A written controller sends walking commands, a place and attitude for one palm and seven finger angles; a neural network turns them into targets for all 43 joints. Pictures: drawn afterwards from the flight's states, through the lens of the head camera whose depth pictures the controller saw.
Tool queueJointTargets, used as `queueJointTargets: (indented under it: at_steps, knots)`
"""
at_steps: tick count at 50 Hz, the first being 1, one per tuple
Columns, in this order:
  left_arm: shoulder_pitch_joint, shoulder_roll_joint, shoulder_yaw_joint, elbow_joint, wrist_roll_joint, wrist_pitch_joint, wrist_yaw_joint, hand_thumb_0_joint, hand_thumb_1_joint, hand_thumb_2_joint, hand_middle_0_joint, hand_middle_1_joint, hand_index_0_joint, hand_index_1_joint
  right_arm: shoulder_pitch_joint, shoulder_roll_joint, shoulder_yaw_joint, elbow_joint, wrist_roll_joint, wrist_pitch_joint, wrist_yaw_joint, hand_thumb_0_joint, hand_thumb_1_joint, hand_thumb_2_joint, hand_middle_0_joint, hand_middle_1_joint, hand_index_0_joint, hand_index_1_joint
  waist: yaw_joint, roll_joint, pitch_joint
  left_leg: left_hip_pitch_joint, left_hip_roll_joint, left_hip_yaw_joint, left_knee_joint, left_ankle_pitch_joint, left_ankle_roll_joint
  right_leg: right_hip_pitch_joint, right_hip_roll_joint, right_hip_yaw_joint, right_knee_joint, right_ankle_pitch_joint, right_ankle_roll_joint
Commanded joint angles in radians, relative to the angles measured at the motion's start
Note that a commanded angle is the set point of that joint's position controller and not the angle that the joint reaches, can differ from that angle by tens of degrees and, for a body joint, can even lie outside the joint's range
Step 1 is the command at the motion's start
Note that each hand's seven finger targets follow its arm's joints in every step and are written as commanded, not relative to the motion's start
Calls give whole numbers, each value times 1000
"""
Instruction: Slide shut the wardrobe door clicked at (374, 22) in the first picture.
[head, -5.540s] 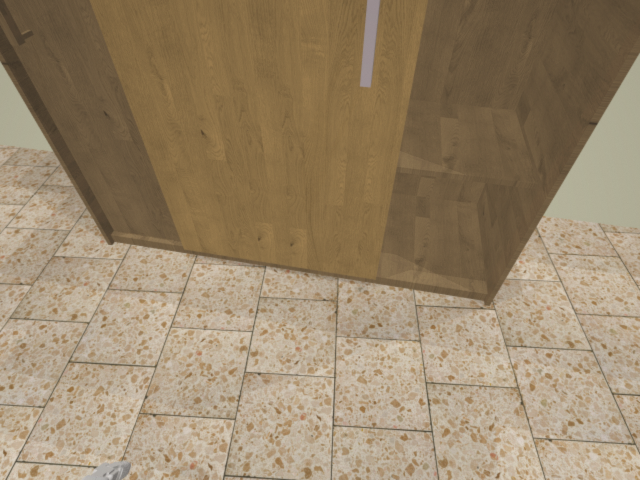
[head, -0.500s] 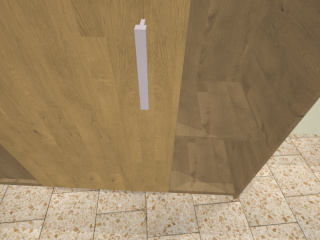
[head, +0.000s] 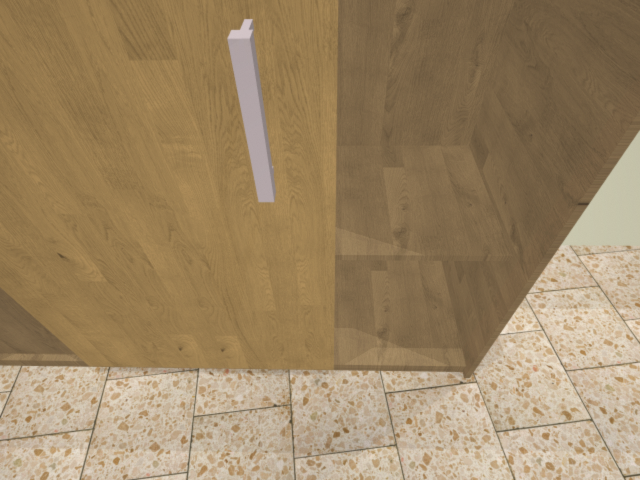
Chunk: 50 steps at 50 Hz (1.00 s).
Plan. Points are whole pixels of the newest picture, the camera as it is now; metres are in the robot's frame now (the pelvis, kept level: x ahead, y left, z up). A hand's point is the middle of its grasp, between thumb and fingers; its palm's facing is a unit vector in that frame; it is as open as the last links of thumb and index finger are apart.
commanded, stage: look again from close up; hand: left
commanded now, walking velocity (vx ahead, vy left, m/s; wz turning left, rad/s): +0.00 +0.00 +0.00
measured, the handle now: (258, 120) +0.52 +0.11 +0.19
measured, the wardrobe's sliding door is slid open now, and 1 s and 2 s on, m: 0.42 0.42 0.42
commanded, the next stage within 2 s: raise the hand with hooked fingers in 0.68 s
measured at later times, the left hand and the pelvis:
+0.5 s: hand out of the picture +0.01 +0.16 -0.17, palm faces +0.02 -0.98 -0.21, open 7.4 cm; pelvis +0.02 -0.02 +0.00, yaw +0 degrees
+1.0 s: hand (193, 378) +0.23 +0.17 +0.02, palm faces +0.20 -0.97 -0.10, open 7.7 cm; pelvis +0.01 -0.01 -0.01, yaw +2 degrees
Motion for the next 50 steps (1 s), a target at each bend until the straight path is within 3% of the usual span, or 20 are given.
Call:
queueJointTargets:
  at_steps: [1, 12, 13, 26, 33, 37, 38, 39, 40, 41, 42, 43, 44, 45, 47, 48, 50]
  knots:
    - [63, 129, 26, -26, 2, -25, 10, 0, 900, 900, -200, -300, -200, -300, 22, -96, -21, -29, 7, -26, -6, 0, -900, -900, 200, 300, 200, 300, 13, -59, 11, 60, 61, -74, -78, 132, 29, -84, -63, 73, -137, 190, -38]
    - [78, 121, 29, -1, 4, -26, 11, 0, 900, 900, -200, -300, -200, -300, -3, -93, -22, -2, 9, -26, -14, 0, -900, -900, 200, 300, 200, 300, 14, -12, 12, 95, 74, -65, -81, 191, 25, -62, -63, 69, -150, 299, -35]
    - [82, 119, 28, 2, 5, -27, 11, 0, 900, 900, -200, -300, -200, -300, -12, -89, -22, 1, 10, -23, -15, 0, -900, -900, 200, 300, 200, 300, 17, -37, 25, 93, 75, -66, -78, 181, 25, -64, -61, 69, -158, 302, -34]
    - [80, 125, 32, 6, 5, -28, 10, 0, 900, 900, -200, -300, -200, -300, -27, -105, -25, 3, 9, -25, -19, 0, -900, -900, 200, 300, 200, 300, 16, -39, -6, 123, 81, -61, -81, 248, 22, -27, -64, 62, -153, 409, -33]
    - [73, 127, 35, 6, 5, -25, 10, 0, 900, 900, -200, -300, -200, -300, -29, -107, -24, 9, 9, -25, -21, 0, -900, -900, 200, 300, 200, 300, 20, -36, 6, 123, 84, -65, -92, 261, 24, -21, -63, 53, -159, 391, -32]
    - [72, 131, 37, 6, 4, -26, 10, 0, 900, 900, -200, -300, -200, -300, -23, -114, -24, 12, 8, -27, -22, 0, -900, -900, 200, 300, 200, 300, 18, -27, -21, 141, 84, -64, -90, 292, 24, -5, -66, 53, -152, 422, -33]
    - [68, 131, 37, 6, 5, -25, 10, 0, 900, 900, -200, -300, -200, -300, -26, -107, -23, 13, 9, -25, -22, 0, -900, -900, 200, 300, 200, 300, 19, -40, 5, 125, 82, -65, -93, 276, 23, -9, -63, 51, -157, 413, -33]
    - [146, 121, 37, 24, 21, -46, 50, 0, 900, 900, -200, -300, -200, -300, -117, -123, -34, -73, 15, -26, -12, 0, -900, -900, 200, 300, 200, 300, 46, -119, 93, -1, 77, -19, 174, 219, -7, -76, -132, 166, -208, 860, 32]
    - [-618, 354, 138, -1525, -186, -273, 28, 0, 877, 890, -202, -315, -202, -315, -41, -264, -50, -372, 63, -179, -62, 0, -900, -900, 200, 300, 200, 300, -84, 50, -395, 267, -25, -28, -18, 356, 52, 50, -43, 49, -61, 821, -33]
    - [-168, 276, 151, -1224, -104, -221, 64, 0, 853, 880, -203, -330, -203, -330, -107, -175, -33, -320, 45, -268, -100, 0, -900, -900, 200, 300, 200, 300, 11, 293, -396, 396, -7, -21, -74, 538, 67, 10, 34, 12, 37, 585, -50]
    - [-41, 126, 81, -1043, -109, -182, 101, 0, 830, 870, -205, -345, -205, -345, -80, -170, -40, -234, 44, -280, -105, 0, -900, -900, 200, 300, 200, 300, -12, 249, -331, 327, 31, -48, -37, 576, 46, -59, 23, -36, 24, 412, -40]
    - [156, -14, 11, -984, -134, -83, 96, 0, 807, 860, -207, -360, -207, -360, -34, -153, -53, -275, 80, -290, -85, 0, -900, -900, 200, 300, 200, 300, -28, 186, -264, 284, 24, -85, -39, 557, 49, -137, 27, -71, 44, 309, -29]
    - [-13, -8, 14, -1238, -176, -107, 67, 0, 783, 850, -208, -375, -208, -375, -98, -150, -61, -377, 84, -300, -89, 0, -900, -900, 200, 300, 200, 300, -18, 72, -133, 187, 26, -75, -8, 483, 41, -139, 28, -74, 1, 361, -22]
    - [-1, 107, 141, -1206, -168, -152, 43, 0, 760, 840, -210, -390, -210, -390, -100, -184, -85, -374, 63, -305, -98, 0, -900, -900, 200, 300, 200, 300, -30, -19, -164, 143, 1, -52, 28, 382, 39, -159, 34, -73, -26, 374, -19]
    - [127, 117, 217, -1070, -179, -241, -13, 0, 713, 820, -213, -420, -213, -420, -99, -180, -94, -411, 32, -305, -98, 0, -900, -900, 200, 300, 200, 300, -7, -228, -102, -8, -23, -63, 75, 251, 40, -239, 44, -74, -6, 348, -2]
    - [267, 80, 225, -939, -175, -275, -62, 0, 690, 810, -215, -435, -215, -435, -115, -174, -102, -430, 37, -295, -85, 0, -900, -900, 200, 300, 200, 300, 35, -232, -46, -74, -31, -63, 91, 249, 27, -245, 47, -82, 29, 368, -6]
    - [376, 41, 244, -838, -210, -393, -183, 0, 643, 790, -218, -465, -218, -465, -157, -167, -111, -468, 30, -275, -54, 0, -900, -900, 200, 300, 200, 300, 69, -336, -41, -215, -30, -54, 162, 193, 4, -300, 45, -68, 127, 427, 5]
